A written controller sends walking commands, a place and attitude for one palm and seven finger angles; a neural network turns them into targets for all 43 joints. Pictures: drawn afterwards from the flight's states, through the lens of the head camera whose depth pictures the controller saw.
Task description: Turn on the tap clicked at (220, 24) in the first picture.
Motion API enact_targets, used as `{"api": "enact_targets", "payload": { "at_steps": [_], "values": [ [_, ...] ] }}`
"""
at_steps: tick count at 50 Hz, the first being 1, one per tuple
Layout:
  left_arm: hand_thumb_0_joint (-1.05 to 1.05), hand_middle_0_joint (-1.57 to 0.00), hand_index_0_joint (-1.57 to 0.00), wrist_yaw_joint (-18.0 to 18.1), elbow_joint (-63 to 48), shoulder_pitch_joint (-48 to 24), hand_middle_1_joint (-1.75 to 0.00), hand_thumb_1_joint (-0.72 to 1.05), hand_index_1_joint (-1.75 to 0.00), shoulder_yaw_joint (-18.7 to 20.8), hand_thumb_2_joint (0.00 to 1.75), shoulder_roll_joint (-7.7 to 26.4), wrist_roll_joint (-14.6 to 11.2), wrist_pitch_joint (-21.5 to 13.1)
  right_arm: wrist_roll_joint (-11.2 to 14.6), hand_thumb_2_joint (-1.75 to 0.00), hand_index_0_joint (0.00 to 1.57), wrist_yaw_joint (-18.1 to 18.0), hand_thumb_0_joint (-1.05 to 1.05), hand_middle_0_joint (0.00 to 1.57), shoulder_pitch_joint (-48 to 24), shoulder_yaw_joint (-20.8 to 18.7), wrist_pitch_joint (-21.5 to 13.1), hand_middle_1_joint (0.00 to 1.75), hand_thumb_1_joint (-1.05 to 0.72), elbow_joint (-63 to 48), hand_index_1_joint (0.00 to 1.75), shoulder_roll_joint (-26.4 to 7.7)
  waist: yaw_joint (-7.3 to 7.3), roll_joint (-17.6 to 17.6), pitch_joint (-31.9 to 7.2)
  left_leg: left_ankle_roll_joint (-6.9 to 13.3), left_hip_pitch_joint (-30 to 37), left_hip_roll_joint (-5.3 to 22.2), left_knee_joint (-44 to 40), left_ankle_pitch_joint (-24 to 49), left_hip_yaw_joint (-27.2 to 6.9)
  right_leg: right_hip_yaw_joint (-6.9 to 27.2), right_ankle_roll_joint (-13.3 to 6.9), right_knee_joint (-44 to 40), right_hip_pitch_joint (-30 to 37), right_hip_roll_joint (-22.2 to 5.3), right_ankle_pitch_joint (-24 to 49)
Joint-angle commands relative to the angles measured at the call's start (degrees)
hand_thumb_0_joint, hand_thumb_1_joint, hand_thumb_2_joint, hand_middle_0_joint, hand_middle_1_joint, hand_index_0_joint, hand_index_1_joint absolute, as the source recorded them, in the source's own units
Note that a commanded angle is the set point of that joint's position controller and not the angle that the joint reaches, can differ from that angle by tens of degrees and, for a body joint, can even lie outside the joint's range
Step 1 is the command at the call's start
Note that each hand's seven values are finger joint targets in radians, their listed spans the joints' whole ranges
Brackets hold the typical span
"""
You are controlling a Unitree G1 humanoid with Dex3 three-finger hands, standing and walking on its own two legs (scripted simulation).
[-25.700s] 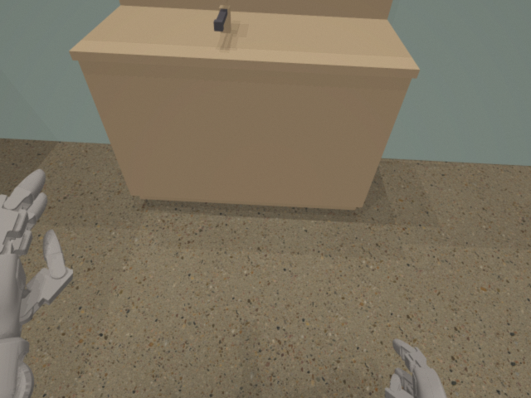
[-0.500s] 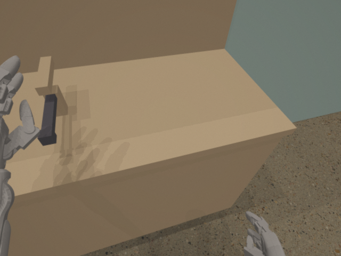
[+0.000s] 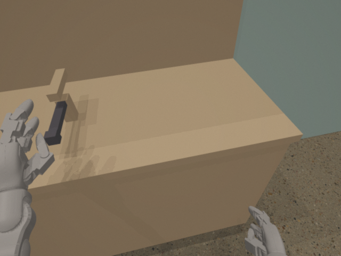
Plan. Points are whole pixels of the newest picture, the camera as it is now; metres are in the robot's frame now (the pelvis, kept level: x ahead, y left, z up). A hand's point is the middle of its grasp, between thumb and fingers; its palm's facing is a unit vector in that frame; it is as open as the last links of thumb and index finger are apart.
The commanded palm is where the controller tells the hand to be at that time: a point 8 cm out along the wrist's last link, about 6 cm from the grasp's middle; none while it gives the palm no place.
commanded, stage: turn the palm inward beside the body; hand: left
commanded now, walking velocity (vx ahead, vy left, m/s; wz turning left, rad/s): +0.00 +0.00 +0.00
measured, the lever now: (52, 137) +0.34 +0.35 +0.11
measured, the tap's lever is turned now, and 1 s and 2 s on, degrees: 0 0 0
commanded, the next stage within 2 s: reach beside the lever's end, fingers flat in 1.60 s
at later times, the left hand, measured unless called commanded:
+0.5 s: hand (46, 168) +0.21 +0.26 +0.17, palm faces +0.44 -0.88 -0.19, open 7.4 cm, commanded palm +0.15 +0.30 +0.18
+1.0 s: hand (34, 185) +0.18 +0.26 +0.17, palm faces +0.48 -0.87 -0.12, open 7.4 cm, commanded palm +0.12 +0.30 +0.17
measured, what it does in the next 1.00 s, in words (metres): stands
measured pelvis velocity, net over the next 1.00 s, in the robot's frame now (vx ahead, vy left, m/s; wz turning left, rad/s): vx -0.01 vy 0.03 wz -0.01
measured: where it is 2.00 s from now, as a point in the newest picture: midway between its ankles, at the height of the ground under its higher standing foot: outside the picture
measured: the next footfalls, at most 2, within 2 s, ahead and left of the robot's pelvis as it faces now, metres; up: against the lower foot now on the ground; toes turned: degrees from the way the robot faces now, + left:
none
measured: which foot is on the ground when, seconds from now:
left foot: down 0.00-1.00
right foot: down 0.00-1.00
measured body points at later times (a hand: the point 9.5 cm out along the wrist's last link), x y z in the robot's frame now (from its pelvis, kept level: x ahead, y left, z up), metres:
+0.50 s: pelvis +0.02 +0.02 +0.00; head +0.00 +0.00 +0.45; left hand +0.18 +0.30 +0.18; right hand +0.22 -0.20 -0.07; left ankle +0.01 +0.16 -0.73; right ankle +0.03 -0.09 -0.73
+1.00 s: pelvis -0.01 +0.03 +0.00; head -0.04 +0.01 +0.45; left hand +0.15 +0.30 +0.18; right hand +0.20 -0.17 -0.06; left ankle +0.01 +0.16 -0.73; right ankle +0.03 -0.09 -0.73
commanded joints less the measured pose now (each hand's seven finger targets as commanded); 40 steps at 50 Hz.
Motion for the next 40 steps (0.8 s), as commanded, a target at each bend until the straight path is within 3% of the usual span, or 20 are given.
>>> {"api": "enact_targets", "payload": {
  "at_steps": [1,2,4,5,6,8,10,12,15,19,20,21,25,29,31,40],
  "values": [
    [0.00,-0.20,-0.20,-0.68,-13.97,0.93,-0.30,0.90,-0.30,8.28,0.90,9.19,-2.20,-0.69,0.44,-0.90,0.20,-1.39,0.00,0.20,-8.64,-2.79,-2.98,0.30,-0.90,-10.88,0.30,-6.33,1.64,-8.60,-5.35,3.03,-2.26,-2.09,-4.85,6.23,1.59,7.64,3.16,-11.36,6.40,-3.16,1.21],
    [0.00,-0.20,-0.20,-0.56,-14.19,4.11,-0.30,0.90,-0.30,10.31,0.90,9.75,-2.72,-1.98,0.20,-0.90,0.20,-1.29,0.00,0.20,-7.47,-3.24,-3.17,0.30,-0.90,-10.80,0.30,-6.48,1.87,-10.82,-6.63,3.16,-1.63,-1.95,-4.31,9.32,1.70,6.77,3.67,-9.72,7.19,-2.73,8.45],
    [0.00,-0.20,-0.20,-0.62,-16.12,6.60,-0.30,0.90,-0.30,11.62,0.90,9.45,-3.57,-5.05,0.05,-0.90,0.20,-0.87,0.00,0.20,-5.45,-3.88,-3.47,0.30,-0.90,-10.66,0.30,-6.60,1.91,-10.54,-10.04,3.11,-0.58,-2.31,-3.56,14.87,2.47,5.41,4.14,-6.42,9.04,-2.19,20.87],
    [0.00,-0.20,-0.20,-0.25,-17.64,6.76,-0.30,0.90,-0.30,13.22,0.90,10.66,-3.59,-6.74,0.33,-0.90,0.20,-0.59,0.00,0.20,-5.36,-4.01,-4.02,0.30,-0.90,-10.67,0.30,-6.50,2.17,-8.35,-11.23,3.00,0.34,-2.57,-3.22,16.66,3.08,4.97,3.90,-5.50,9.41,-1.80,23.53],
    [0.00,-0.20,-0.20,-0.24,-19.06,7.00,-0.30,0.90,-0.30,11.54,0.90,8.93,-3.55,-8.04,0.15,-0.90,0.20,-0.26,0.00,0.20,-4.53,-4.11,-4.43,0.30,-0.90,-10.87,0.30,-6.23,1.96,-5.37,-12.42,2.92,1.07,-2.90,-2.80,18.95,3.59,4.48,3.55,-4.27,9.38,-1.77,26.16],
    [0.00,-0.20,-0.20,-0.36,-18.20,8.52,-0.30,0.90,-0.30,10.81,0.90,7.74,-3.50,-9.77,0.14,-0.90,0.20,0.07,0.00,0.20,-2.84,-4.47,-5.04,0.30,-0.90,-10.48,0.30,-6.41,1.31,-3.57,-11.30,2.85,0.99,-3.12,-1.88,20.44,3.94,4.10,3.30,-3.35,8.16,-1.61,28.30],
    [0.00,-0.20,-0.20,-0.48,-20.10,6.79,-0.30,0.90,-0.30,9.54,0.90,7.47,-2.65,-10.60,0.36,-0.90,0.20,0.17,0.00,0.20,-2.92,-4.34,-5.84,0.30,-0.90,-10.56,0.30,-6.43,0.82,0.75,-10.19,2.91,1.28,-3.47,-1.43,21.09,4.34,3.56,2.49,-3.07,6.27,-1.25,25.80],
    [0.00,-0.20,-0.20,-0.95,-20.25,6.95,-0.30,0.90,-0.30,6.66,0.90,5.50,-2.63,-10.69,0.27,-0.90,0.20,-0.02,0.00,0.20,-1.99,-4.40,-6.75,0.30,-0.90,-10.49,0.30,-6.64,0.28,1.56,-9.21,2.98,1.37,-3.56,-1.35,20.24,4.03,3.15,2.16,-3.21,4.63,-1.22,22.89],
    [0.00,-0.20,-0.20,-1.48,-21.14,4.21,-0.30,0.90,-0.30,5.44,0.90,5.52,-2.73,-10.03,0.57,-0.90,0.20,-0.85,0.00,0.20,-2.98,-3.98,-7.98,0.30,-0.90,-10.77,0.30,-7.06,-0.26,-1.75,-7.22,3.26,0.90,-3.54,-2.07,16.47,3.26,2.86,2.17,-4.19,2.85,-0.98,17.19],
    [0.00,-0.20,-0.20,-1.47,-19.65,5.90,-0.30,0.90,-0.30,5.43,0.90,5.41,-3.37,-7.67,0.71,-0.90,0.20,-1.64,0.00,0.20,-3.22,-4.03,-8.35,0.30,-0.90,-10.86,0.30,-7.34,0.69,-5.51,-6.96,3.21,-0.64,-3.53,-3.66,12.56,2.43,2.61,2.17,-5.06,3.06,-0.96,11.48],
    [0.00,-0.20,-0.20,-0.95,-20.08,6.09,-0.30,0.90,-0.30,6.88,0.90,6.21,-3.31,-7.07,0.95,-0.90,0.20,-1.69,0.00,0.20,-4.38,-3.73,-8.46,0.30,-0.90,-11.12,0.30,-7.09,1.17,-3.91,-7.07,3.07,-0.15,-3.48,-4.00,12.53,2.50,2.48,1.98,-5.13,3.22,-0.87,10.92],
    [0.00,-0.20,-0.20,-0.70,-20.86,6.05,-0.30,0.90,-0.30,5.49,0.90,5.00,-3.13,-6.58,0.95,-0.90,0.20,-1.60,0.00,0.20,-4.18,-3.57,-8.49,0.30,-0.90,-11.27,0.30,-6.71,1.21,-2.76,-7.44,2.81,-0.14,-3.48,-4.26,12.63,2.57,2.24,1.82,-4.87,3.27,-1.00,10.51],
    [0.00,-0.20,-0.20,0.64,-21.50,9.04,-0.30,0.90,-0.30,6.63,0.90,4.75,-3.92,-3.95,1.06,-0.90,0.20,-1.36,0.00,0.20,-5.18,-3.13,-8.14,0.30,-0.90,-11.65,0.30,-6.59,1.91,-1.58,-7.47,2.36,-0.02,-3.18,-4.70,13.85,2.47,1.61,1.53,-4.84,4.05,-0.75,11.13],
    [0.00,-0.20,-0.20,0.99,-22.15,8.74,-0.30,0.90,-0.30,4.67,0.90,2.86,-4.50,-2.08,0.93,-0.90,0.20,-1.25,0.00,0.20,-4.95,-2.82,-7.66,0.30,-0.90,-11.88,0.30,-6.46,1.38,-3.69,-6.14,2.18,-0.46,-2.86,-5.18,12.63,2.06,1.15,1.65,-5.14,3.06,-0.56,9.42],
    [0.00,-0.20,-0.20,1.35,-23.66,6.92,-0.30,0.90,-0.30,3.36,0.90,2.41,-3.84,-1.55,1.14,-0.90,0.20,-1.27,0.00,0.20,-5.90,-2.36,-7.84,0.30,-0.90,-12.04,0.30,-6.12,1.15,-0.99,-5.34,2.01,-0.07,-2.85,-5.64,10.51,1.98,1.27,1.48,-5.51,1.82,-0.49,6.48],
    [0.00,-0.20,-0.20,2.87,-26.14,5.31,-0.30,0.90,-0.30,1.29,0.90,2.32,-2.69,0.59,1.34,-0.90,0.20,-1.95,0.00,0.20,-7.53,-1.44,-8.38,0.30,-0.90,-12.04,0.30,-5.97,1.07,-0.38,-3.59,1.79,-1.11,-2.98,-7.88,1.59,0.49,1.41,1.27,-6.18,0.80,-0.34,-1.17]
  ]
}}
